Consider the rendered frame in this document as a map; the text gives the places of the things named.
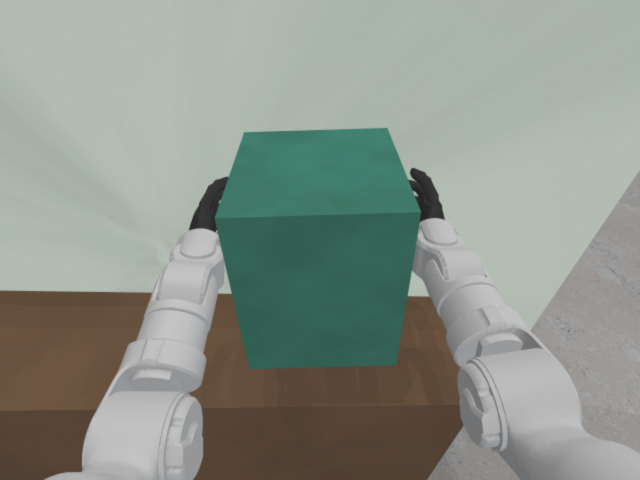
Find robot left forearm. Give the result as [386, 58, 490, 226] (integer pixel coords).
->
[82, 228, 224, 469]

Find robot right upper arm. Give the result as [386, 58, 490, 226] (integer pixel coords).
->
[458, 348, 640, 480]

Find carton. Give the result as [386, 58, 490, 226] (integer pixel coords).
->
[214, 128, 421, 369]

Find robot left upper arm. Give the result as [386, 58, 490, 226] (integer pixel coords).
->
[44, 391, 203, 480]

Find robot right forearm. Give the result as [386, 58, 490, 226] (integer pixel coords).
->
[412, 218, 582, 424]

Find robot right hand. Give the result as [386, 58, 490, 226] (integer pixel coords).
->
[409, 168, 445, 222]

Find pedestal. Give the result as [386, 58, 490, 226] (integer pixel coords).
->
[0, 291, 464, 480]

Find robot left hand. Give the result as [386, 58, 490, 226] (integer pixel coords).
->
[189, 177, 229, 234]

